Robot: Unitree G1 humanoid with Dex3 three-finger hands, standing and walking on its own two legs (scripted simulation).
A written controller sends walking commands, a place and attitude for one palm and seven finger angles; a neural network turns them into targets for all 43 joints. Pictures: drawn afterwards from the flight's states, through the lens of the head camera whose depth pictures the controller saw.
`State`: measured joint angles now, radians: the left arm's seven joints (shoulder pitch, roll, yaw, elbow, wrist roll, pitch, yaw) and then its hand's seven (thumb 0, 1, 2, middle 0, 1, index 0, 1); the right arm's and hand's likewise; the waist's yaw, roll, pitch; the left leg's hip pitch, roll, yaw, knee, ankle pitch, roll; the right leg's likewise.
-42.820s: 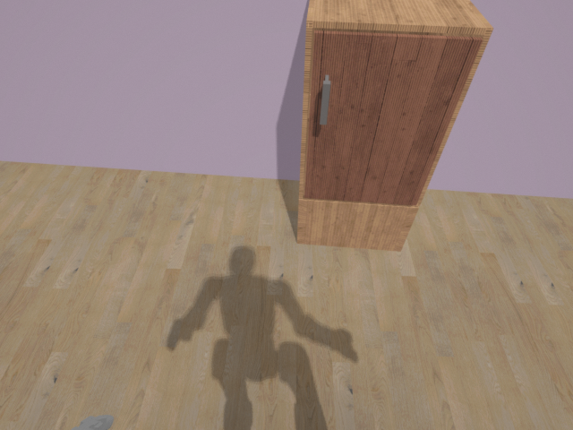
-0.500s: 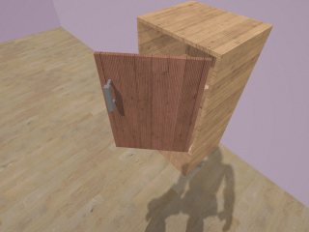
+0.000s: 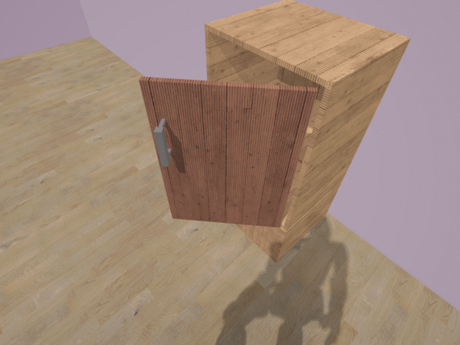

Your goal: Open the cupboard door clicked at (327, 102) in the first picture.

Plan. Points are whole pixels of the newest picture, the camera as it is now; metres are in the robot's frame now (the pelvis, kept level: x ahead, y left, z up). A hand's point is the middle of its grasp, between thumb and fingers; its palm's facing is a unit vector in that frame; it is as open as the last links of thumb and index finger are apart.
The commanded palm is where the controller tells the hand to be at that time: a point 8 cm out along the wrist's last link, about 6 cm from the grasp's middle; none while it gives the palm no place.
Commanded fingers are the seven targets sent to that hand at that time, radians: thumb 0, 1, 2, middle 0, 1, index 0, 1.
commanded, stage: shuffle to correct the standing spot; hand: left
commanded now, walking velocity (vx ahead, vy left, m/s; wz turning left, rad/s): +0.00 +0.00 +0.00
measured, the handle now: (164, 143) +0.61 +0.22 -0.03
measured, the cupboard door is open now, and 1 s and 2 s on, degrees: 43 43 43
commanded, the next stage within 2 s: come to a stop and stand still in 0.20 s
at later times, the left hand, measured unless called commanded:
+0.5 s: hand out of the picture +0.04 +0.19 -0.18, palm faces +0.05 -0.98 -0.18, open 7.4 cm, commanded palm none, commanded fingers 0.00 0.90 0.90 -0.20 -0.30 -0.20 -0.30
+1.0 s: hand out of the picture +0.09 +0.17 -0.17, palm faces -0.01 -0.97 -0.23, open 7.3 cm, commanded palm none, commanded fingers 0.00 0.90 0.90 -0.20 -0.30 -0.20 -0.30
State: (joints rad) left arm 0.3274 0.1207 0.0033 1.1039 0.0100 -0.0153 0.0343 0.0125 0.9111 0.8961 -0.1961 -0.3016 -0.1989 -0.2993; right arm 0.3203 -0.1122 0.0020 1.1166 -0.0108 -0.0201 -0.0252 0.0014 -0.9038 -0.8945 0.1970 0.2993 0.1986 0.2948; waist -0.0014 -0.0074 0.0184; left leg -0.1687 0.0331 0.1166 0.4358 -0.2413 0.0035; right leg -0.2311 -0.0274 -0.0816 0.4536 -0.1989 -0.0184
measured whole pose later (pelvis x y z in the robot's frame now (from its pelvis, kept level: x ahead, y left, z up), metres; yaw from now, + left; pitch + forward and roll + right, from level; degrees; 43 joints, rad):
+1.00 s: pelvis +0.02 -0.01 -0.01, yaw -1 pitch -2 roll +1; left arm 0.22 0.16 0.00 1.00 0.01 -0.01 0.04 0.00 0.92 0.90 -0.20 -0.30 -0.20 -0.30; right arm 0.26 -0.19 -0.02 1.01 -0.02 0.00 -0.02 0.00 -0.91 -0.89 0.20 0.30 0.20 0.29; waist -0.03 0.03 0.02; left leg -0.17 0.05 0.12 0.52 -0.31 -0.01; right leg -0.24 -0.02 -0.08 0.55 -0.28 -0.03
